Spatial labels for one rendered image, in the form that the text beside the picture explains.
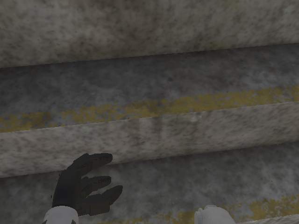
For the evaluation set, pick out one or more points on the right robot thigh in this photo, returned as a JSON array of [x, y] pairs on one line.
[[212, 215]]

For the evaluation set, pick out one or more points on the robot left forearm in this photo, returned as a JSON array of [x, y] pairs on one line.
[[61, 215]]

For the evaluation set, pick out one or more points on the robot left hand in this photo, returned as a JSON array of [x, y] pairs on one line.
[[72, 191]]

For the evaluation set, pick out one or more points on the right robot shin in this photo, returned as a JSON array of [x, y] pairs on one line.
[[210, 205]]

